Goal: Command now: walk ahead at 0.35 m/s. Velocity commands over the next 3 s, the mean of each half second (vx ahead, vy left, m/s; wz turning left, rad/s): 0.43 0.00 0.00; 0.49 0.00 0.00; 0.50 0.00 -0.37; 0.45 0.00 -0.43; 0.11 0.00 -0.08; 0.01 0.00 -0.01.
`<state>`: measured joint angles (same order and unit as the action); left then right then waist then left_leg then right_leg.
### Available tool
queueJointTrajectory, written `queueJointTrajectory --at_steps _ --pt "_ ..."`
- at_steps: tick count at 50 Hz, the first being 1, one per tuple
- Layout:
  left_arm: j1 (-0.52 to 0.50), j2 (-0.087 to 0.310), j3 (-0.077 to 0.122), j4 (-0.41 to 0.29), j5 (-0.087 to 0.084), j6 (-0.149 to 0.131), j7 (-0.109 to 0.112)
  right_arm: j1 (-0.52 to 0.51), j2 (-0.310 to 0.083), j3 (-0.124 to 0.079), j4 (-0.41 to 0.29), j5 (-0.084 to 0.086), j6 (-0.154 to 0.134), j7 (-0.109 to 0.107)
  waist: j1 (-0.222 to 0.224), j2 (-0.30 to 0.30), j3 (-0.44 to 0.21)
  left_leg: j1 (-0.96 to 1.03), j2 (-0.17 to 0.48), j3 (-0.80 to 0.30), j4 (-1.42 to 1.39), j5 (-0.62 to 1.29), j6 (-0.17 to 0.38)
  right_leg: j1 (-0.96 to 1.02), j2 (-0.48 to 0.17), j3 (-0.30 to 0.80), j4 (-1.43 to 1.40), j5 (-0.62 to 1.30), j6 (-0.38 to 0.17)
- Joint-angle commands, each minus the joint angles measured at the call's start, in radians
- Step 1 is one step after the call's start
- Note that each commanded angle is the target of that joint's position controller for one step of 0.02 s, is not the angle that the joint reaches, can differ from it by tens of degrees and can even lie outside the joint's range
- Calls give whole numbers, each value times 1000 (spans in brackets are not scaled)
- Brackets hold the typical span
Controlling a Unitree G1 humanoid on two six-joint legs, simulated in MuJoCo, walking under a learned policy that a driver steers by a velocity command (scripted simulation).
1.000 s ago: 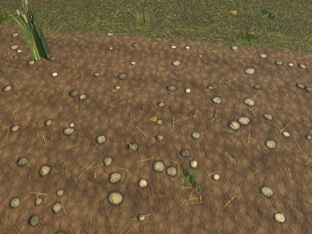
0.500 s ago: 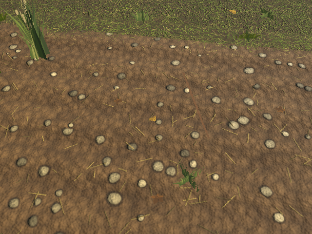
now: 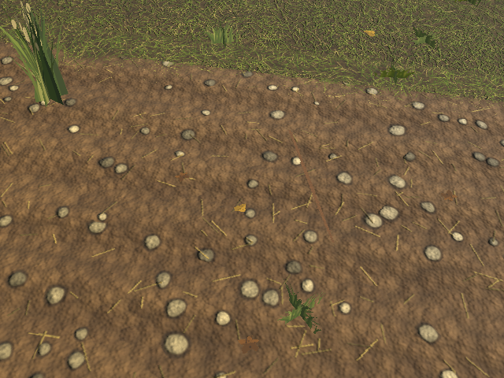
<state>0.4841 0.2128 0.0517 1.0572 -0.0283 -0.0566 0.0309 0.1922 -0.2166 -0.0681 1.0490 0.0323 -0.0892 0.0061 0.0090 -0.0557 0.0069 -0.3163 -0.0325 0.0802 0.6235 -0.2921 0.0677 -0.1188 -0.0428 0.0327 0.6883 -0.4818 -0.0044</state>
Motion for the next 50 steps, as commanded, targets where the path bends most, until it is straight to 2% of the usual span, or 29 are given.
queueJointTrajectory --at_steps 1,2,3,4,5,6,9,12,15,17,20,22,23,24,25,26,27,28,29,30,31,32,34,36,39,43,47,50 --pt "-117 61 4 -136 -20 -57 -6 345 -152 -22 59 -23 -24 11 -128 263 -30 506 425 -844 -452 -182 250 -666 71 83 603 -33 -45" --pt "-135 75 8 -145 -29 -63 -15 250 -107 -4 30 -22 -33 13 -88 188 52 431 405 -711 -438 -144 217 -713 17 91 646 41 -78" --pt "-144 77 11 -139 -22 -67 -17 181 -84 9 7 -25 -36 18 -59 114 66 374 354 -570 -444 -82 180 -688 -31 78 607 146 -96" --pt "-156 84 21 -139 -11 -65 -16 147 -81 16 -6 -28 -35 22 -38 87 77 330 315 -468 -453 14 151 -664 -63 61 543 218 -99" --pt "-162 102 32 -141 0 -56 -16 145 -61 26 -5 -32 -30 21 -26 100 67 297 267 -371 -464 118 121 -608 -83 47 495 264 -96" --pt "-157 96 35 -140 -1 -47 -20 165 -61 29 2 -34 -25 17 -20 121 57 288 242 -311 -467 201 110 -581 -85 29 461 289 -87" --pt "-236 65 31 -174 7 -26 -24 233 -99 30 20 -31 -17 -3 -25 107 71 286 237 -241 -488 357 125 -628 -88 -7 364 343 -39" --pt "-391 52 19 -241 9 -28 -29 242 -118 30 11 -34 -7 -19 -51 101 102 273 233 -203 -510 376 126 -664 -82 -21 171 444 -10" --pt "-500 50 8 -276 5 -35 -44 270 -133 28 6 -30 -5 -22 -78 115 119 254 220 -161 -527 345 115 -596 -48 -53 2 536 -10" --pt "-555 54 2 -299 0 -38 -57 306 -134 25 16 -22 -3 -21 -89 117 137 287 240 -152 -518 339 117 -584 -34 -61 -56 543 -20" --pt "-600 71 1 -329 -3 -51 -79 311 -145 17 20 -16 6 -23 -75 129 139 377 280 -144 -464 418 103 -561 -20 -59 -129 492 -58" --pt "-529 113 17 -320 -2 -57 -85 285 -170 9 10 -20 12 -24 -17 164 71 418 287 -129 -354 688 83 -419 25 -86 -147 428 -92" --pt "-409 148 36 -289 -3 -58 -82 266 -181 6 4 -26 19 -24 52 183 -11 413 267 -105 -211 866 67 -260 63 -109 -144 412 -117" --pt "-218 193 60 -232 -6 -55 -75 245 -169 12 -9 -33 24 -22 142 179 -123 306 220 -73 11 883 37 2 61 -95 -133 424 -151" --pt "-47 275 80 -193 13 -50 -63 279 -112 31 -37 -41 20 -19 162 24 -279 7 129 -30 368 533 -2 356 -161 204 -134 351 -236" --pt "-9 298 75 -175 27 -50 -73 399 17 67 -25 -26 -8 -6 92 -226 -453 -264 -43 -145 666 -253 -34 576 -368 719 -329 128 -374" --pt "-59 203 49 -177 19 -54 -73 300 -101 37 -37 4 -33 1 111 -141 -344 -370 12 -235 768 -254 -11 499 -327 720 -401 75 -319" --pt "-162 167 36 -190 14 -57 -69 191 -149 25 -77 20 -47 1 86 -92 -176 -418 62 -191 763 -166 3 330 -296 541 -417 163 -270" --pt "-252 147 27 -208 19 -61 -71 139 -146 23 -90 12 -51 -9 48 17 -110 -367 115 -172 708 -66 5 163 -263 416 -442 293 -248" --pt "-295 120 20 -212 29 -66 -76 127 -137 14 -92 -2 -43 -16 12 35 -69 -312 149 -167 654 -12 3 42 -225 321 -466 391 -233" --pt "-307 96 12 -205 38 -69 -80 160 -116 13 -86 -7 -27 -16 -23 12 -64 -254 174 -176 621 19 5 -22 -198 263 -496 410 -228" --pt "-297 91 11 -194 35 -70 -82 183 -91 13 -83 -8 -14 -16 -36 2 -56 -231 181 -170 590 28 2 -54 -185 232 -522 418 -235" --pt "-264 113 14 -173 30 -74 -75 160 -87 9 -94 -11 5 -20 -46 -1 -15 -256 194 -153 523 54 -11 -102 -171 170 -564 433 -246" --pt "-226 147 21 -160 33 -71 -59 68 -101 3 -128 -20 11 -24 -30 12 25 -345 203 -146 424 149 -34 -96 -171 145 -593 432 -248" --pt "-169 158 21 -144 30 -59 -40 -46 -100 0 -167 -29 5 -19 -1 12 46 -407 192 -133 238 313 -53 -50 -154 101 -600 456 -225" --pt "-97 172 21 -119 17 -52 -29 -189 -80 12 -208 -21 -6 -5 47 4 66 -350 143 -88 20 439 -58 -11 -134 39 -598 456 -195" --pt "-37 181 27 -86 13 -34 -26 -288 -87 20 -256 -12 -14 18 72 4 94 -390 125 -89 -76 370 -41 137 -189 45 -541 488 -192" --pt "-46 197 36 -82 9 -18 -20 -271 -118 12 -273 -11 -26 33 37 -16 70 -309 100 -82 -127 256 -7 204 -224 66 -457 625 -171"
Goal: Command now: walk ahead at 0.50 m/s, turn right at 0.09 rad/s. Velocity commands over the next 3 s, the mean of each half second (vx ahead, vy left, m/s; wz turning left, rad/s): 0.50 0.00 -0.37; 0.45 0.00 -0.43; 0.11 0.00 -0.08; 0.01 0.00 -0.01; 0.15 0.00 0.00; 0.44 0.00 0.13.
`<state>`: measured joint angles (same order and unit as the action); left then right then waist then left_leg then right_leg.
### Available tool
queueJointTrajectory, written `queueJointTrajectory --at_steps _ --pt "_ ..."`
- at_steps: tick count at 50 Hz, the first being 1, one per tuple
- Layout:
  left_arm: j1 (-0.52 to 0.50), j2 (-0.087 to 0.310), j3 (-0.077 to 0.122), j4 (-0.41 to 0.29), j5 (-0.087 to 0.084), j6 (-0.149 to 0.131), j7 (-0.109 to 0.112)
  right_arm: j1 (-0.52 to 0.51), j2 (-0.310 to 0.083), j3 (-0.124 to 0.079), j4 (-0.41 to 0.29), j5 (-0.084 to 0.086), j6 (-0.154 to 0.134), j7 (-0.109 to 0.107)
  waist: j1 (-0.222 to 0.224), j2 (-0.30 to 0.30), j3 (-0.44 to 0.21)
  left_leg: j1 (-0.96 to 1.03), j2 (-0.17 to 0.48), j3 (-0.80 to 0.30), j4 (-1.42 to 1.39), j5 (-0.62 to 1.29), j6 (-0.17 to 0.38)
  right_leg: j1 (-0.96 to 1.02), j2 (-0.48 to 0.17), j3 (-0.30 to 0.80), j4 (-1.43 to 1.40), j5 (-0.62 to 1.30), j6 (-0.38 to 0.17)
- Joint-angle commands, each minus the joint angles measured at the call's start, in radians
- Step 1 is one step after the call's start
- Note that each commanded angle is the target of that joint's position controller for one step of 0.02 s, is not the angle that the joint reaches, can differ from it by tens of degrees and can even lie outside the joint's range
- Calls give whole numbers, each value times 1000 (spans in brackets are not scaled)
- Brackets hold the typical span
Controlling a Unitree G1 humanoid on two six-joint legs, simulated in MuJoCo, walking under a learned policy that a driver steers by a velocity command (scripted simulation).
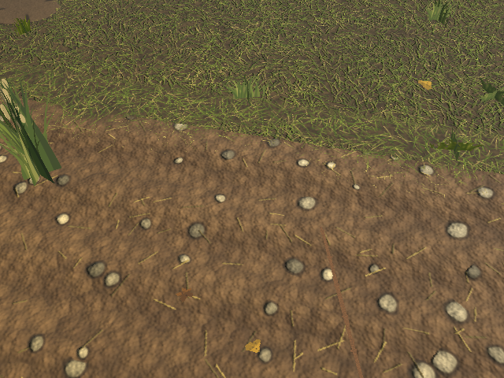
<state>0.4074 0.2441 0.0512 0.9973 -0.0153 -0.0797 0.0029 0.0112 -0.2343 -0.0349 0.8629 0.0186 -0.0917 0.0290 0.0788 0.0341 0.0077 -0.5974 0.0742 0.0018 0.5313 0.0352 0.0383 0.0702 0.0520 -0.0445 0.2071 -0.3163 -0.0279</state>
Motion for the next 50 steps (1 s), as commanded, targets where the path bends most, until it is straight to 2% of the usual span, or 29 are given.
queueJointTrajectory --at_steps 1,2,3,4,5,6,7,8,10,12,15,19,22,25,28,29,30,31,32,33,34,35,36,37,39,42,46,48,50 --pt "11 176 39 -28 -4 9 8 -29 -125 -33 -77 2 -28 9 -73 -122 32 78 -38 17 -48 -105 36 10 -309 143 94 611 -137" --pt "-13 168 34 -36 -2 14 7 113 -162 -56 -37 1 -31 4 -148 -119 -51 273 -69 42 -69 -98 59 -26 -262 117 248 744 -116" --pt "-26 135 18 -60 9 13 6 314 -230 -80 11 -10 -33 -6 -226 -83 -200 595 30 -54 -17 -72 111 -201 -205 82 505 633 -83" --pt "92 12 -17 -75 10 -6 -3 449 -333 -108 37 -29 -24 -13 -199 149 -372 1024 309 -485 -56 -206 255 -628 -37 19 917 179 -2" --pt "88 43 -12 -57 -11 -27 -5 454 -250 -81 38 -27 -21 -12 -209 197 -443 1034 364 -719 -201 -294 274 -746 -7 180 1081 -251 -9" --pt "0 140 17 -80 -41 -34 -4 371 -189 -62 29 -19 -22 -13 -197 137 -271 895 330 -561 -221 -328 211 -827 -65 197 1143 -202 -24" --pt "-62 145 20 -99 -41 -32 2 281 -150 -49 10 -16 -23 -14 -165 79 -167 734 296 -415 -249 -293 172 -821 -123 163 1115 -105 -30" --pt "-92 133 25 -104 -29 -24 10 213 -114 -39 6 -18 -26 -10 -134 40 -90 592 253 -310 -296 -250 149 -778 -157 151 1054 -30 -27" --pt "-48 87 32 -92 -22 9 12 162 -85 -33 15 -32 -34 -6 -78 84 -35 438 193 -160 -365 -194 120 -667 -197 155 989 54 -26" --pt "-44 55 32 -99 -23 32 11 170 -100 -40 31 -36 -40 -10 -60 65 -6 396 181 -65 -395 -101 129 -674 -202 150 973 100 -21" --pt "-118 62 40 -137 -13 40 11 201 -125 -49 48 -40 -40 -27 -66 32 26 426 181 20 -410 -15 137 -772 -200 172 876 222 -5" --pt "-234 46 33 -184 -6 30 -13 228 -151 -53 50 -36 -29 -47 -95 13 52 484 171 117 -419 21 119 -784 -184 117 647 378 0" --pt "-347 29 20 -235 -3 28 -34 289 -171 -60 63 -26 -14 -55 -139 -9 89 575 200 157 -407 46 116 -817 -177 61 535 383 -12" --pt "-415 29 15 -288 -7 28 -55 326 -186 -67 71 -14 10 -56 -154 -4 106 689 232 188 -347 136 108 -846 -161 15 472 295 -36" --pt "-373 71 34 -316 -10 32 -69 291 -226 -79 51 -4 31 -62 -96 47 41 724 236 233 -185 559 77 -687 -79 -70 453 153 -85" --pt "-292 102 51 -305 -14 34 -70 278 -240 -83 44 -3 39 -65 -44 67 -11 717 228 244 -58 703 66 -572 -36 -94 452 109 -109" --pt "-148 151 78 -273 -16 34 -64 254 -246 -82 36 3 45 -66 39 58 -88 655 198 262 137 717 40 -365 8 -101 383 157 -144" --pt "12 235 117 -233 -14 41 -41 255 -231 -76 18 -6 38 -66 109 -19 -176 433 154 261 426 460 -9 -61 -45 42 332 185 -194" --pt "1 347 133 -231 -18 38 -30 349 -60 -27 -35 -42 8 -47 -19 -294 -241 -37 -50 189 793 -536 -70 280 -307 586 277 109 -368" --pt "46 289 110 -261 -1 24 -33 264 -117 -28 -64 1 -44 -31 34 -203 -390 -170 -106 -63 923 -640 -56 366 -400 895 106 18 -434" --pt "18 224 92 -253 8 12 -35 151 -161 -41 -96 37 -68 -22 55 -144 -260 -264 -52 -92 906 -547 -26 302 -371 753 85 94 -370" --pt "-51 186 81 -263 -1 4 -34 139 -154 -37 -98 28 -77 -25 10 -74 -171 -238 -5 -91 816 -457 -9 152 -328 615 92 176 -329" --pt "-135 149 69 -283 -3 3 -34 145 -161 -44 -83 1 -74 -33 -39 -26 -112 -160 28 -88 728 -410 -14 -7 -286 511 84 275 -300" --pt "-185 119 56 -302 8 1 -30 181 -175 -54 -72 -7 -58 -33 -79 -37 -95 -77 56 -91 676 -378 -21 -112 -266 440 65 356 -286" --pt "-197 122 52 -306 10 -3 -24 211 -155 -56 -68 -16 -27 -30 -107 -40 -74 -12 68 -70 593 -348 -45 -217 -245 374 27 438 -282" --pt "-142 158 59 -281 7 -8 -5 132 -115 -42 -96 -31 -10 -34 -86 -57 -31 -33 62 -38 422 -200 -82 -274 -212 271 -10 520 -268" --pt "-98 160 54 -255 8 6 11 12 -89 -28 -124 -30 -22 -22 -33 -93 -17 76 -17 12 110 90 -74 -298 -132 141 46 670 -177" --pt "-67 158 50 -235 8 11 12 -18 -96 -28 -135 -24 -26 -13 -13 -114 -24 105 -41 9 43 162 -61 -263 -152 161 69 631 -161" --pt "-65 148 44 -222 9 16 14 -29 -113 -32 -143 -28 -28 -7 -14 -127 -25 93 -51 -7 -9 119 -37 -191 -181 195 124 622 -152"
Over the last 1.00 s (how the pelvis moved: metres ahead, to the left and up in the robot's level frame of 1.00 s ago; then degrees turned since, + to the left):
0.51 -0.03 0.01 0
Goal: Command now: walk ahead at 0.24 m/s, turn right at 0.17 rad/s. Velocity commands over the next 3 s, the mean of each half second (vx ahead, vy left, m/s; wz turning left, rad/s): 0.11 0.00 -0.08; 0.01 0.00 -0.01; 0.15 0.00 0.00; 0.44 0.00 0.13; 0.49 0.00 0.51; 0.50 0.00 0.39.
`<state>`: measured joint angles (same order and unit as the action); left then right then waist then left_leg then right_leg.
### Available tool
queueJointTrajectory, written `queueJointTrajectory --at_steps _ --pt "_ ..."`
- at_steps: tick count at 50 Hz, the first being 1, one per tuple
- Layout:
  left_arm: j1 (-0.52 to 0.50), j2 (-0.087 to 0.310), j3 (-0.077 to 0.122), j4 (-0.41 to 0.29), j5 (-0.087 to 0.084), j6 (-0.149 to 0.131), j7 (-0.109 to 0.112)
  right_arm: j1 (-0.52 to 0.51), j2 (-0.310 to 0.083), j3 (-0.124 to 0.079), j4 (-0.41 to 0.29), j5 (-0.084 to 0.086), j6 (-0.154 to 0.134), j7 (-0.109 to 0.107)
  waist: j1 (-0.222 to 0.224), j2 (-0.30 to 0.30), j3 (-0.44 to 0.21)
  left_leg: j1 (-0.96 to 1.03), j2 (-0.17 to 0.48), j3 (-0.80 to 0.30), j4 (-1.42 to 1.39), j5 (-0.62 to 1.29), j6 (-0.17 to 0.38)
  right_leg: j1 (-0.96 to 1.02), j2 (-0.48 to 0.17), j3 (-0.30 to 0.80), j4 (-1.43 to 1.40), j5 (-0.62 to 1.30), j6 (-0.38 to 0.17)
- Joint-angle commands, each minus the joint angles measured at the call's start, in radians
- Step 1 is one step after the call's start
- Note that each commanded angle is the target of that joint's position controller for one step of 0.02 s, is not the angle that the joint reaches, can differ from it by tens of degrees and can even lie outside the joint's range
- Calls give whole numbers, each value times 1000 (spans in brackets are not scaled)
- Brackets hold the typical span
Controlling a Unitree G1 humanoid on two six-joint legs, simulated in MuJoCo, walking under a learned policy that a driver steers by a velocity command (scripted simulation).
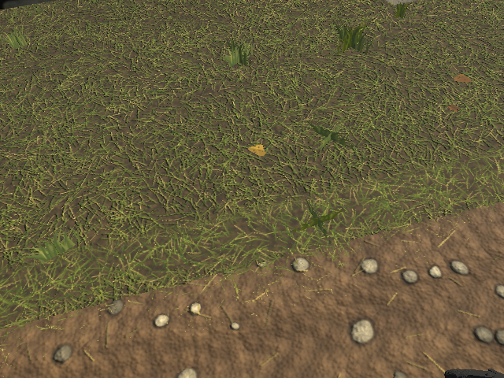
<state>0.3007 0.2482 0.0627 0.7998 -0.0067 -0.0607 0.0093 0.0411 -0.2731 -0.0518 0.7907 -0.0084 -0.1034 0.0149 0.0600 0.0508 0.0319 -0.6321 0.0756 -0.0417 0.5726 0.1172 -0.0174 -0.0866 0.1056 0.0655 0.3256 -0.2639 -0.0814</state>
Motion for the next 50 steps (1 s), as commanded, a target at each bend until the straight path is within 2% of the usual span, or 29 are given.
queueJointTrajectory --at_steps 1,2,3,4,5,6,7,8,9,10,11,12,14,16,17,18,19,20,21,22,24,28,34,41,50 --pt "35 142 32 -21 1 -1 9 -46 -90 -20 -69 -5 -19 11 -6 -149 -57 132 -54 29 -70 0 34 3 -250 108 43 575 -93" --pt "23 144 32 -19 2 2 11 -19 -105 -25 -62 -9 -23 13 -24 -156 -69 153 -59 26 -87 -33 50 31 -260 127 87 595 -84" --pt "-3 143 31 -21 0 5 12 39 -116 -31 -43 -15 -27 13 -61 -154 -90 220 -72 39 -132 -13 70 43 -246 127 154 640 -67" --pt "-9 134 28 -27 3 6 13 106 -141 -38 -23 -25 -33 9 -90 -128 -134 347 -54 38 -169 189 92 26 -194 104 258 648 -33" --pt "26 99 15 -44 20 2 12 182 -193 -44 -19 -46 -37 6 -91 -31 -256 601 89 -87 -74 596 159 -107 -120 77 458 420 12" --pt "199 42 -5 -4 8 -2 8 228 -163 -31 -6 -52 -21 4 -66 174 -410 869 316 -327 -45 802 358 -323 -35 58 759 -177 86" --pt "200 108 5 16 -4 7 0 257 -89 -14 10 -15 -4 10 -88 164 -459 865 338 -432 -92 637 390 -380 -42 107 850 -456 108" --pt "122 160 20 0 -16 24 0 199 -91 -11 1 6 8 13 -92 79 -349 764 299 -396 -130 371 348 -435 -81 116 906 -426 123" --pt "51 155 21 -12 -15 45 8 134 -86 -7 -10 4 22 10 -81 19 -262 644 261 -355 -178 142 307 -458 -113 77 891 -372 132" --pt "13 145 24 -19 -7 68 16 67 -69 3 -20 -2 33 9 -62 -1 -175 503 226 -306 -234 -29 278 -442 -142 54 813 -334 135" --pt "12 126 22 -19 -3 87 23 21 -71 4 -24 -11 43 5 -34 35 -131 386 185 -259 -280 -165 243 -374 -165 40 699 -298 135" --pt "26 95 14 -9 -1 98 29 -6 -83 -2 -22 -19 53 3 -24 77 -105 300 137 -200 -311 -223 220 -295 -153 1 594 -276 138" --pt "51 65 6 16 7 96 35 3 -88 -6 -12 -22 62 -5 -25 107 -133 273 108 -144 -320 -234 217 -190 -141 -27 457 -197 132" --pt "70 68 8 40 9 92 32 10 -88 -6 1 -7 66 -12 -13 86 -167 273 106 -127 -311 -341 207 -100 -134 -46 318 -27 114" --pt "75 65 8 51 14 91 28 7 -85 -4 5 1 70 -15 -4 77 -161 247 96 -116 -309 -444 187 -49 -125 -62 246 47 100" --pt "59 68 9 50 26 91 26 22 -68 3 14 4 72 -16 -7 63 -143 216 77 -107 -312 -562 149 -21 -127 -60 201 68 82" --pt "32 88 9 35 39 90 27 42 -49 10 26 -1 72 -14 -17 31 -107 185 53 -95 -300 -656 98 -24 -173 -5 154 67 58" --pt "-4 144 19 20 35 90 33 60 -58 7 27 -8 73 -12 -57 -37 -51 191 4 -50 -266 -661 59 -113 -215 44 112 -69 25" --pt "-14 142 21 37 27 83 31 54 -59 4 27 -8 74 -15 -71 -113 -18 292 -39 8 -222 -566 35 -261 -200 45 81 -251 12" --pt "-35 105 11 39 27 70 30 51 -55 5 33 -9 73 -19 -73 -134 -3 362 -41 13 -175 -488 32 -320 -190 41 47 -281 27" --pt "-61 87 6 47 27 46 27 84 -46 5 55 -5 76 -28 -88 -158 1 402 -38 19 -138 -395 49 -327 -184 31 44 -193 61" --pt "-16 88 6 76 13 26 27 96 -42 4 86 -3 75 -27 -70 -97 -29 397 -37 24 -113 -262 61 -239 -175 14 100 -5 67" --pt "3 81 1 110 9 30 28 97 -49 0 126 5 83 -29 -59 -57 -61 436 -33 26 -78 -111 60 -188 -162 -6 134 138 63" --pt "-3 66 -4 149 9 38 28 97 -56 -4 170 9 98 -41 -60 -53 -56 454 -31 26 -67 -78 56 -166 -151 -22 134 191 62" --pt "-8 54 -11 197 10 42 29 90 -54 -6 216 10 110 -50 -63 -60 -32 465 -33 26 -81 -109 49 -164 -143 -34 107 156 65"
Over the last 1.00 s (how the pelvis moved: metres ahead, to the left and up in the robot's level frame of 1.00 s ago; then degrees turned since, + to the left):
0.53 -0.10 0.01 -26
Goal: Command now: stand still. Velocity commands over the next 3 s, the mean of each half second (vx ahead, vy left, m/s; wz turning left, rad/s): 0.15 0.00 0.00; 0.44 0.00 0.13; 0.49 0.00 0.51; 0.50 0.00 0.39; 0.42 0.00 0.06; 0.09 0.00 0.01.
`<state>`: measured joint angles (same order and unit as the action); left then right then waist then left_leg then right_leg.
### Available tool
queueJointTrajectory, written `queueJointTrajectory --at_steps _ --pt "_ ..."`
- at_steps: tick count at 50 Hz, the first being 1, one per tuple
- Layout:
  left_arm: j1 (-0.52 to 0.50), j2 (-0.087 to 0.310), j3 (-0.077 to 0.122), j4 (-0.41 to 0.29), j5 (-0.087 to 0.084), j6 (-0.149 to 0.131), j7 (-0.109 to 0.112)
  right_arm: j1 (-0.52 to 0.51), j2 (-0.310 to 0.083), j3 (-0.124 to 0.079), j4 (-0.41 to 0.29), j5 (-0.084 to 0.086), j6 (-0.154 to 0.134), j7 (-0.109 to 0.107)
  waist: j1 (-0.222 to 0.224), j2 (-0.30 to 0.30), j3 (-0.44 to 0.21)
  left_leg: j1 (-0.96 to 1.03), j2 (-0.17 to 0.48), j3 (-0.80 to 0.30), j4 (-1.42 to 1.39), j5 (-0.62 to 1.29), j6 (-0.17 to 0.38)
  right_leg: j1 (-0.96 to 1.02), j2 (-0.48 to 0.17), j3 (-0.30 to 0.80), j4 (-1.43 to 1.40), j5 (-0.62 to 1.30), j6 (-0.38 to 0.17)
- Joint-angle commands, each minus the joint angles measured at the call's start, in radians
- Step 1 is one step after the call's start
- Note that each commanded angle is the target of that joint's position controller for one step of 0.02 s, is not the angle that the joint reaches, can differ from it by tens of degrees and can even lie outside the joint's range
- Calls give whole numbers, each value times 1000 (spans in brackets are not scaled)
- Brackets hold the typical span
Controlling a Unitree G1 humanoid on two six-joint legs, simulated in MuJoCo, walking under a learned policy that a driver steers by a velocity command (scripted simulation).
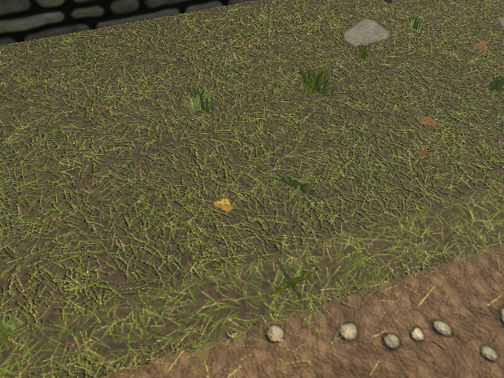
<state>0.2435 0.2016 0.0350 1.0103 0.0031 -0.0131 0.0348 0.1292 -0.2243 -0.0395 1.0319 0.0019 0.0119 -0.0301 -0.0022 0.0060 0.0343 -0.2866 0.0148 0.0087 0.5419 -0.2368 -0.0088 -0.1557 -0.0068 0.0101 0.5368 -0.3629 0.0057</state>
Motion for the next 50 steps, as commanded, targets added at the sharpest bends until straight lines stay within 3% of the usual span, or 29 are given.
queueJointTrajectory --at_steps 1,9,10,11,13,15,16,18,20,21,22,23,24,25,26,28,30,33,35,38,41,43,44,45,46,47,48,49,50 --pt "50 99 16 -9 1 -6 3 2 -102 -19 -21 0 -5 -5 -1 -15 -31 120 28 -24 -53 239 40 -95 -30 20 -108 247 -22" --pt "62 90 8 27 2 -5 6 9 -95 -18 12 0 -2 -8 -2 -12 -10 120 24 -23 -73 192 34 -105 -24 13 -133 186 -19" --pt "87 85 8 42 0 -4 6 27 -84 -16 25 0 0 -8 0 -19 -29 124 8 -6 -68 78 35 -98 -19 8 -148 73 -26" --pt "94 102 14 46 -6 -1 8 33 -88 -19 31 6 1 -9 2 -36 -7 98 -20 21 -41 -102 38 -117 -19 19 -161 -94 -47" --pt "100 143 27 31 -17 -4 11 7 -95 -23 19 10 -10 -8 19 -81 75 -34 -46 45 26 -331 45 -153 -79 117 -224 -386 -109" --pt "143 195 45 35 -29 -25 10 -37 -60 -16 -9 19 -43 5 40 -179 136 -161 -47 75 190 -222 47 -115 -236 334 -339 -500 -196" --pt "135 201 50 34 -32 -37 9 -47 -52 -14 -18 22 -60 14 39 -194 167 -196 -7 41 245 -183 62 -121 -298 410 -361 -468 -230" --pt "88 169 44 18 -31 -53 1 -7 -49 -15 -14 32 -87 30 -1 -175 170 -183 21 28 183 -211 94 -101 -295 369 -321 -322 -216" --pt "22 158 40 -4 -37 -54 -9 157 -59 -30 52 33 -96 35 -80 -128 115 121 -31 76 -18 -112 97 -217 -187 209 -204 -177 -149" --pt "-12 146 36 -23 -33 -60 -12 270 -100 -47 86 23 -98 34 -120 -43 68 273 11 -25 -72 -77 107 -296 -115 112 -20 21 -109" --pt "-23 86 22 -57 -29 -71 -9 398 -208 -75 106 22 -102 35 -145 238 8 420 218 -407 -258 -196 209 -473 20 -56 345 26 -33" --pt "-40 80 21 -84 -38 -87 -8 453 -211 -62 113 7 -116 49 -143 303 -38 459 375 -761 -394 -256 316 -601 61 29 602 -193 -30" --pt "-37 104 28 -83 -56 -96 -16 350 -152 -38 87 4 -129 48 -84 164 25 409 393 -709 -375 -277 305 -679 -12 93 732 -145 -59" --pt "-28 103 27 -73 -57 -101 -25 280 -109 -24 58 5 -134 51 -56 99 51 365 342 -569 -369 -260 266 -690 -57 88 753 -43 -86" --pt "-29 104 32 -68 -49 -105 -26 235 -104 -17 41 4 -135 55 -34 56 63 329 301 -460 -382 -197 233 -685 -92 72 708 51 -98" --pt "-44 126 49 -65 -34 -98 -30 235 -64 1 34 -1 -125 54 -22 65 60 282 227 -283 -399 15 185 -611 -126 45 598 152 -88" --pt "-70 97 46 -72 -27 -86 -37 297 -74 4 45 -4 -115 41 -31 72 49 290 199 -197 -406 176 186 -604 -121 6 524 198 -59" --pt "-206 62 32 -129 -23 -79 -40 320 -114 0 36 -7 -104 20 -50 50 74 263 193 -137 -431 254 195 -614 -108 -18 322 287 -21" --pt "-287 54 22 -158 -27 -81 -47 332 -130 -4 28 -6 -101 13 -66 67 87 227 182 -101 -452 239 189 -558 -83 -39 187 363 -13" --pt "-373 70 15 -189 -32 -84 -62 382 -130 -9 38 6 -99 11 -84 70 116 239 201 -88 -459 232 193 -511 -61 -49 83 408 -20" --pt "-400 97 18 -220 -35 -97 -77 381 -138 -20 37 17 -90 8 -54 75 122 325 241 -111 -404 315 181 -488 -51 -18 2 370 -46" --pt "-323 146 38 -213 -34 -106 -77 346 -167 -32 20 16 -83 8 6 104 55 354 248 -114 -297 552 162 -340 -11 -34 -20 313 -67" --pt "-203 184 58 -183 -35 -107 -72 326 -169 -34 10 11 -78 10 72 119 -26 332 220 -93 -158 714 142 -168 19 -53 -19 295 -88" --pt "-8 233 83 -132 -36 -105 -61 303 -153 -27 -9 2 -75 13 161 118 -153 209 165 -65 67 687 107 114 -9 -23 6 293 -118" --pt "159 319 104 -104 -10 -101 -48 341 -83 -8 -43 -11 -77 16 173 -40 -327 -84 60 -15 420 321 63 467 -249 270 2 167 -192" --pt "177 324 93 -95 3 -99 -60 455 39 22 -38 18 -97 20 106 -304 -491 -313 -67 -96 702 -337 36 624 -439 728 -194 -39 -304" --pt "110 221 67 -105 -6 -103 -61 371 -79 -10 -44 48 -111 19 114 -219 -351 -396 -10 -167 811 -309 48 501 -393 690 -261 -102 -252" --pt "20 171 52 -116 -14 -106 -59 283 -118 -23 -74 58 -116 15 94 -159 -194 -438 38 -130 816 -215 63 336 -369 506 -274 -51 -204" --pt "-57 147 44 -123 -9 -111 -61 247 -112 -28 -80 47 -115 6 58 -75 -129 -387 86 -118 776 -120 67 180 -337 383 -298 62 -181"
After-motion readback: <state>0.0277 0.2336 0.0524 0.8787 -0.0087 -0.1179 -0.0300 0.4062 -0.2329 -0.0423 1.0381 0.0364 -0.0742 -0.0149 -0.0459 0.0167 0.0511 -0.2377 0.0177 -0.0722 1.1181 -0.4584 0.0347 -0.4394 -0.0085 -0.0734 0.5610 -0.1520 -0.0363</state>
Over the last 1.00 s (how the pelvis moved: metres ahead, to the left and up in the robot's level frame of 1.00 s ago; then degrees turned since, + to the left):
0.17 0.00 -0.01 -1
